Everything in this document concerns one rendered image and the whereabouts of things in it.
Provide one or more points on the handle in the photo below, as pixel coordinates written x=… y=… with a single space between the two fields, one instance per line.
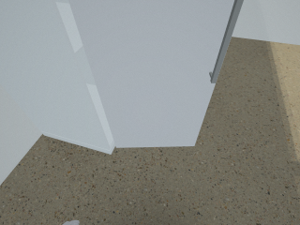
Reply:
x=237 y=4

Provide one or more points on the fridge door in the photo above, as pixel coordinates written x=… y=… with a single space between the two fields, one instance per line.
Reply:
x=150 y=60

